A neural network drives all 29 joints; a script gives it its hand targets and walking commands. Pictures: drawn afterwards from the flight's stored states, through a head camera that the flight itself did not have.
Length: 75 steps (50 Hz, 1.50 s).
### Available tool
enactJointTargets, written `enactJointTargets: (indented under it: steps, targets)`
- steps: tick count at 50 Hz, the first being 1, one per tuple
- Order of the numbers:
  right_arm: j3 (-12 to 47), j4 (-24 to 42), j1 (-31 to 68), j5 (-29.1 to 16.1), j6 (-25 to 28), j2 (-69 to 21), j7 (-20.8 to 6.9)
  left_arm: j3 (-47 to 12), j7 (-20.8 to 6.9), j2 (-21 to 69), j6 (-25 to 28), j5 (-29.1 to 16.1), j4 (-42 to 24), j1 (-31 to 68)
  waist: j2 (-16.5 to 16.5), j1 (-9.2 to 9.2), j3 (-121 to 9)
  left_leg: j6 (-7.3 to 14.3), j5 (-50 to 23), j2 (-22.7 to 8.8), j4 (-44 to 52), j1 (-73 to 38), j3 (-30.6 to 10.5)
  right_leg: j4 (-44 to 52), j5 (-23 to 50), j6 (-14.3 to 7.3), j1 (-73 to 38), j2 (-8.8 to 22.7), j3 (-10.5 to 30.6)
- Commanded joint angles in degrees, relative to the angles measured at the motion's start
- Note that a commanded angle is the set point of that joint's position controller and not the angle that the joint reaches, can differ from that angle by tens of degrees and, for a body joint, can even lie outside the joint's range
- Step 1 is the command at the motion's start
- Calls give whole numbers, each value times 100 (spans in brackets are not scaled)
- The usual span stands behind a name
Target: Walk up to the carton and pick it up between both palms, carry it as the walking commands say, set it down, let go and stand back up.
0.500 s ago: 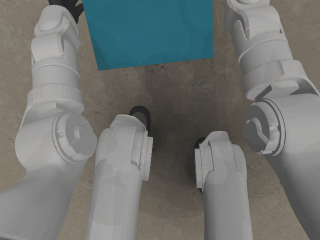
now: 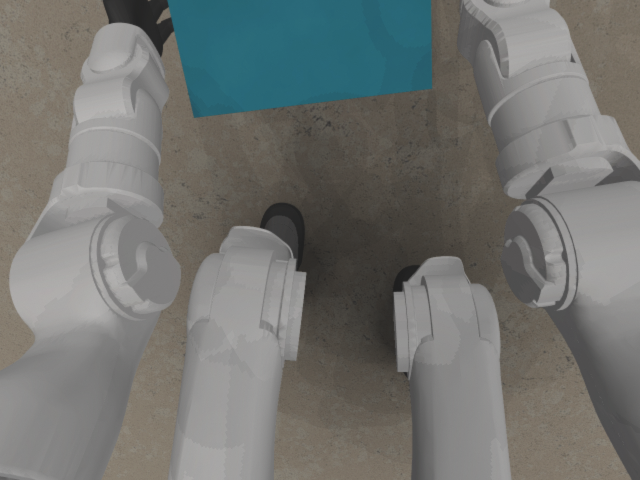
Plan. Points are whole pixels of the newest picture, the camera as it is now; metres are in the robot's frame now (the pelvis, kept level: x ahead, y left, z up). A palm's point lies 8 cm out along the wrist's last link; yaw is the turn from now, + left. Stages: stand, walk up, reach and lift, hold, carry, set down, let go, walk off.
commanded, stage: set down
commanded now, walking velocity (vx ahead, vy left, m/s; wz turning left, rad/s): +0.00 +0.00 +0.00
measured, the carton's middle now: (307, 1) +0.54 +0.13 -0.27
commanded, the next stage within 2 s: let go in 1.64 s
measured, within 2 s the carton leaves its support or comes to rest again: rests again in 0.02 s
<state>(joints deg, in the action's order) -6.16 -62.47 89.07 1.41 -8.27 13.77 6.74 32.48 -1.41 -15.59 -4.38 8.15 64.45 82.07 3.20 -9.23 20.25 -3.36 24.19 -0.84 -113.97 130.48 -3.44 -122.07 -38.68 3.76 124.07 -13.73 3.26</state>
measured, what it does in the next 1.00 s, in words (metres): rises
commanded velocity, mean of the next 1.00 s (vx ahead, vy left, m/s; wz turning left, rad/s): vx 0.00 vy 0.00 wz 0.00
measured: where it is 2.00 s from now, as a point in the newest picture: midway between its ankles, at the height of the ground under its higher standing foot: (346, 313)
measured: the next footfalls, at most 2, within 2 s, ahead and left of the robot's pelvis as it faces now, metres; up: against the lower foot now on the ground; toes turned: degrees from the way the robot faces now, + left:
none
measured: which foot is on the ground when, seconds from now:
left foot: down 0.00-1.00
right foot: down 0.00-1.00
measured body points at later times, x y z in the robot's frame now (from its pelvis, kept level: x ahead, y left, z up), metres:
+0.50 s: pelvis -0.01 +0.01 +0.01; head +0.37 +0.06 +0.23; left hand +0.50 +0.32 -0.17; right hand +0.60 -0.04 -0.16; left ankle +0.15 +0.14 -0.37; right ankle +0.08 -0.11 -0.37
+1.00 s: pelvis +0.00 +0.02 +0.10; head +0.34 +0.06 +0.40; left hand +0.50 +0.32 -0.02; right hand +0.60 -0.05 -0.01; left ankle +0.15 +0.14 -0.37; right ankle +0.08 -0.11 -0.37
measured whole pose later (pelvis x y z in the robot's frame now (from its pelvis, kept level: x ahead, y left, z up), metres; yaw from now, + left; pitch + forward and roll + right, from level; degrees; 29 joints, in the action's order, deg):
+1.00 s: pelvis +0.00 +0.02 +0.10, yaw +1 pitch +42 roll -2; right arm -8.3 -57.3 80.1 -2.1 -13.9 18.7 5.5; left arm 24.1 3.5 -15.1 -11.5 -1.5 51.0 72.1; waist 3.0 -8.3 6.6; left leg -1.1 21.2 0.8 -95.3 116.2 -2.1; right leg -101.9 -35.0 2.8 109.2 -7.1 3.4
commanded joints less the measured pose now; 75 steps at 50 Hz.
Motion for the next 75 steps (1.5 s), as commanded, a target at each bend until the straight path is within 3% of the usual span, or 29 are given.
enactJointTargets:
  steps: [1, 5, 6, 8, 9, 11, 13, 14, 21, 30, 33, 38, 43, 47, 48, 49, 50, 51, 52, 57, 59, 60, 61, 63, 65, 68, 71, 72, 75]
  targets:
    - [347, 670, 1420, -347, 226, 261, 101, -300, 300, -1231, 428, -575, -628, 1233, 903, -656, -6076, 240, -2028, 111, 294, -3935, 681, 1317, 1679, 169, -1709, 679, -372]
    - [403, 821, 1863, -466, 244, 686, 143, -539, 359, -1406, 461, -873, -542, 1514, 660, -540, -6308, 214, -2179, 31, 235, -4218, 621, 1268, 1546, 155, -1612, 762, -347]
    - [535, 685, 1928, -554, 222, 685, 148, -551, 358, -1518, 475, -934, -466, 1551, 602, -791, -6545, 205, -2212, -16, 224, -4440, 682, 1322, 1433, 114, -1717, 828, -281]
    - [539, 811, 1951, -626, 229, 886, 129, -663, 388, -1643, 444, -1017, -269, 1467, 562, -693, -6523, 231, -2107, -12, 226, -4342, 655, 1130, 1371, 93, -1661, 824, -426]
    - [724, 896, 2004, -750, 241, 865, 98, -765, 374, -1520, 469, -1156, -493, 1510, 609, -808, -6699, 231, -2201, -11, 197, -4451, 670, 1142, 1458, 74, -1854, 864, -361]
    - [762, 781, 1956, -774, 199, 781, 70, -824, 349, -1564, 421, -1304, -370, 1504, 799, -607, -6436, 249, -2031, 5, 276, -4123, 603, 1126, 1362, 86, -1771, 884, -444]
    - [892, 624, 2031, -822, 159, 737, 25, -889, 311, -1409, 352, -1291, 106, 1227, 897, -771, -6183, 287, -1820, -33, 248, -3925, 664, 1193, 1135, 37, -1803, 933, -329]
    - [794, 505, 1925, -694, 154, 938, 10, -879, 297, -1417, 322, -1332, 133, 1269, 885, -669, -6104, 284, -1800, -27, 281, -3962, 603, 1181, 1125, 29, -1729, 925, -363]
    - [642, 1292, 1945, -769, 26, 1091, 23, -957, 474, -1612, 232, -1313, -929, 1447, 582, -728, -7827, 266, -2324, 47, 477, -5436, 559, 1245, 1214, -15, -2064, 852, -539]
    - [138, 1441, 1980, -822, -506, 1722, 222, -1477, 696, -1272, -503, -1626, -2158, 1815, -470, -220, -8904, 55, -1623, 215, 991, -6863, 753, 1759, 567, -237, -2452, 615, -741]
    - [23, 1570, 2165, -747, -643, 1735, 206, -1552, 728, -1218, -723, -1666, -2455, 2119, -322, 102, -8716, 37, -1519, 269, 1246, -6920, 676, 1961, 651, -251, -2532, 577, -820]
    - [-195, 947, 1454, -469, -624, 1698, 149, -1465, 747, -1150, -780, -1429, -1717, 1125, -249, 106, -8596, 4, -1620, 305, 1475, -6998, 589, 2252, 742, -277, -2582, 573, -766]
    - [-288, 1099, 1147, -409, -436, 1169, -79, -858, 612, -812, -591, -971, -2026, 645, -221, -455, -8169, -20, -2511, 339, 1763, -6549, 801, 2714, 1385, -186, -2553, 493, -501]
    - [-214, 1390, 779, -382, -403, 872, -128, -744, 494, -698, -576, -994, -2206, 223, 222, -358, -8002, 16, -2555, 376, 2243, -6345, 828, 3206, 1609, -89, -2948, 536, -571]
    - [-140, 815, 539, -292, -453, 775, -161, -682, 441, -726, -591, -842, -1604, -54, 407, -540, -7515, 76, -2185, 388, 2398, -5981, 912, 3355, 1287, -98, -2855, 602, -545]
    - [-300, 1341, 661, -230, -421, 838, -147, -687, 411, -652, -605, -926, -2055, 16, 442, -271, -7765, 72, -2398, 418, 2516, -6049, 881, 3408, 1634, -65, -3181, 532, -608]
    - [-212, 693, 391, -181, -438, 741, -182, -676, 337, -699, -591, -861, -1474, -238, 408, -406, -7327, 94, -2037, 387, 2696, -5761, 915, 3560, 1390, -90, -3203, 576, -547]
    - [-296, 1748, 865, -193, -396, 789, -159, -676, 312, -675, -579, -977, -2180, -67, 607, -369, -7927, 105, -2210, 450, 2742, -5972, 877, 3667, 1588, -61, -3560, 573, -551]
    - [-253, 1144, 659, -102, -461, 800, -137, -640, 295, -864, -598, -962, -1849, 9, 649, -378, -7734, 95, -1955, 390, 2864, -5820, 891, 3781, 1351, -68, -3590, 622, -542]
    - [-490, 1378, 734, 73, -523, 998, -146, -603, 227, -789, -633, -913, -2074, 239, 455, -167, -7846, 83, -1813, 385, 3385, -6485, 870, 4323, 1152, -103, -3707, 566, -693]
    - [-482, 1401, 654, -48, -561, 951, -175, -629, 206, -720, -690, -870, -2057, 91, 266, -269, -7872, 76, -1643, 404, 3658, -6872, 904, 4545, 1042, -109, -3754, 571, -679]
    - [-537, 1292, 503, 31, -584, 849, -194, -698, 221, -637, -703, -895, -2115, 36, 359, -108, -7845, 52, -1619, 410, 3850, -6919, 889, 4733, 1078, -132, -3951, 547, -711]
    - [-471, 898, 348, 7, -578, 718, -241, -702, 166, -462, -710, -760, -1715, -248, 275, -290, -7529, 57, -1542, 391, 3821, -6767, 964, 4827, 999, -164, -3925, 565, -636]
    - [-649, 1590, 309, 25, -511, 773, -238, -747, 194, -567, -658, -791, -2374, -151, 119, -87, -8117, 66, -2060, 410, 4060, -7495, 937, 5135, 1411, -121, -4127, 567, -664]
    - [-717, 1829, 237, 20, -460, 869, -246, -691, 206, -731, -627, -769, -2811, 26, -3, -127, -8634, 44, -2841, 420, 4136, -8310, 810, 5209, 1902, -119, -4152, 489, -724]
    - [-745, 1621, -266, 41, -463, 850, -242, -769, 188, -670, -638, -724, -2569, -537, -18, -52, -8472, 60, -3213, 427, 4445, -8606, 811, 5669, 2205, -97, -4500, 536, -627]
    - [-635, 1925, -446, -89, -376, 691, -318, -852, 199, -434, -589, -690, -2861, -750, -174, -104, -8399, 112, -3937, 380, 4778, -9452, 640, 6139, 2474, -123, -4362, 548, -503]
    - [-464, 2145, -325, -282, -373, 665, -373, -850, 172, -447, -577, -750, -3129, -700, -375, -297, -8555, 122, -4071, 386, 4922, -9624, 635, 6217, 2622, -112, -4580, 564, -433]
    - [-654, 1221, -829, 41, -295, 493, -518, -826, 102, -221, -491, -596, -2370, -1226, -40, -213, -7293, 165, -3807, 294, 5339, -9218, 576, 6695, 2395, -98, -4352, 632, -418]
